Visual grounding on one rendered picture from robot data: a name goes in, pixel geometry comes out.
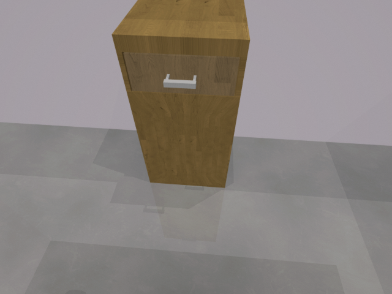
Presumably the handle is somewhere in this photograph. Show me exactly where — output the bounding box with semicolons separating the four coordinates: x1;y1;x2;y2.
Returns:
163;74;197;89

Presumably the cabinet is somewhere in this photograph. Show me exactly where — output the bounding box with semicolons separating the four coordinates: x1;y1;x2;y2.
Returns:
112;0;250;188

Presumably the drawer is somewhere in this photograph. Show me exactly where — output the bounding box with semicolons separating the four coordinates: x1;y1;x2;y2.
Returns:
123;52;239;96

